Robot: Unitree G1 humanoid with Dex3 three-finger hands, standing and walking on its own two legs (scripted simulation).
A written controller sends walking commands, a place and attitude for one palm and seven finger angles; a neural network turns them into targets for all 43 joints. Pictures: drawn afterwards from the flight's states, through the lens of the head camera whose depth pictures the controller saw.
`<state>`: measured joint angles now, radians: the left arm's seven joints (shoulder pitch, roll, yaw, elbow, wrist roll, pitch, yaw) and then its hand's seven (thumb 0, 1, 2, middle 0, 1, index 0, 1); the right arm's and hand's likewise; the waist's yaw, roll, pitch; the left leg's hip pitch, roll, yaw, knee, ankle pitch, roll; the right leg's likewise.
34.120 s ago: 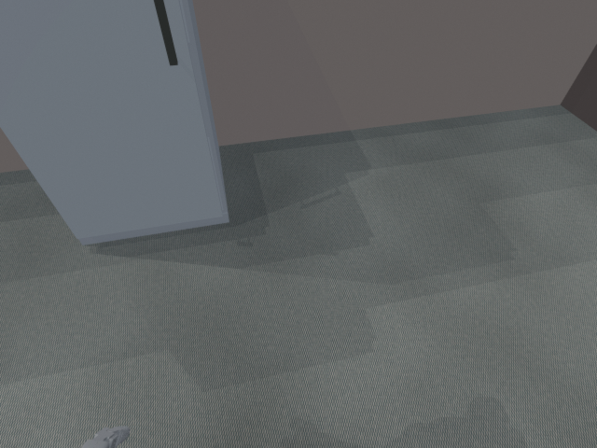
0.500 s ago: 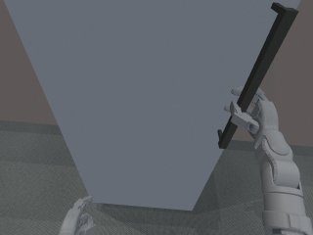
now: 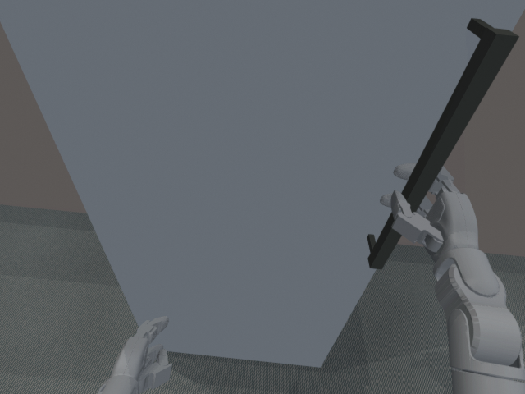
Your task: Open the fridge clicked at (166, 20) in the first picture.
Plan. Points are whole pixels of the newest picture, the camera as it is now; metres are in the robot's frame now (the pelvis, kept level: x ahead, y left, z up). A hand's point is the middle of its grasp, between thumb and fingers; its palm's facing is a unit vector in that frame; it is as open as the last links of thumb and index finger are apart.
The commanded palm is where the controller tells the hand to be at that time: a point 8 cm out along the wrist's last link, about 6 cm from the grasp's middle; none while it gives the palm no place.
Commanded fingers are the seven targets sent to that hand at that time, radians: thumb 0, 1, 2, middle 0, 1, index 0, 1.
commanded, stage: pull the door a little, standing still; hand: right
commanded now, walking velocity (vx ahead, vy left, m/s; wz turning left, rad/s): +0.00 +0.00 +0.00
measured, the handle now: (414, 172) +0.38 -0.18 +0.21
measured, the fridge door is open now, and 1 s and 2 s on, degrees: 0 23 58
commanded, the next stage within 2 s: walk backward, drawing the door open in 0.14 s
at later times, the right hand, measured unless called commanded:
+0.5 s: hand (407, 273) +0.23 -0.14 +0.17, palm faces +0.13 +0.95 -0.30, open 6.6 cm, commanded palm +0.20 -0.19 +0.17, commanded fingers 0.00 -0.90 -0.90 0.45 1.40 0.45 1.40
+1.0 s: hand (383, 368) +0.13 -0.09 +0.17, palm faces +0.16 +0.97 -0.19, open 6.7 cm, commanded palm +0.09 -0.14 +0.17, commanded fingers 0.00 -0.90 -0.90 0.45 1.40 0.45 1.40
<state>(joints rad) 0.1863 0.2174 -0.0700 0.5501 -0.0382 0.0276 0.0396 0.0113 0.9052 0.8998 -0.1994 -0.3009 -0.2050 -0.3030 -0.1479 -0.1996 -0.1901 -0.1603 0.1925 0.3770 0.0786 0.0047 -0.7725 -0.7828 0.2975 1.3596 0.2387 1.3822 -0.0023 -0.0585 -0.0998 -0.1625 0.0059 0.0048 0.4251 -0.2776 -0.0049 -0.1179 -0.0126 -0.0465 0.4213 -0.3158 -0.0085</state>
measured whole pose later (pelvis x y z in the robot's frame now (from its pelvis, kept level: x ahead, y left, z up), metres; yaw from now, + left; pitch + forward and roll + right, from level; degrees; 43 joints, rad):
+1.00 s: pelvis -0.08 +0.06 -0.01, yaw -11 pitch +0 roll -1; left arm 0.19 0.16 -0.01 0.55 0.04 -0.04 0.08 0.01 0.91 0.90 -0.20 -0.30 -0.20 -0.30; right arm 0.34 -0.25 0.06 -0.63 -0.01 -0.12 -0.09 -0.05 -0.60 -0.75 0.46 1.40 0.27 1.35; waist 0.05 0.03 0.06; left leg -0.46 -0.01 0.09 0.87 -0.41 0.01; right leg -0.28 0.00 0.00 0.55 -0.29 0.00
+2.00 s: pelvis -0.12 +0.47 -0.01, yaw -54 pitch -4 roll +0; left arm 0.11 0.19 0.05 0.66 0.01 -0.10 0.07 0.01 0.91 0.90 -0.20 -0.30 -0.21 -0.30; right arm 0.18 -0.24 -0.12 -0.49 0.01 -0.10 -0.06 -0.06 -0.61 -0.79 0.46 1.40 0.23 1.37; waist 0.04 0.00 0.16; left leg -0.28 0.08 0.08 0.57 -0.22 0.00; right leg -0.53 -0.01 -0.04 1.26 -0.53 0.04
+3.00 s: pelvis -0.01 +0.72 +0.00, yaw -84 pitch -2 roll +2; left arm 0.19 0.19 -0.03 0.65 -0.03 -0.06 0.07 0.01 0.91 0.90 -0.20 -0.30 -0.20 -0.30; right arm -0.48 -0.26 -0.04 0.29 0.03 -0.13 -0.09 -0.04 -0.63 -0.82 0.46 1.40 0.39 1.40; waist 0.00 -0.05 0.10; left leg -0.41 0.03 0.09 0.87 -0.41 -0.02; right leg -0.23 -0.03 -0.03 0.49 -0.23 -0.04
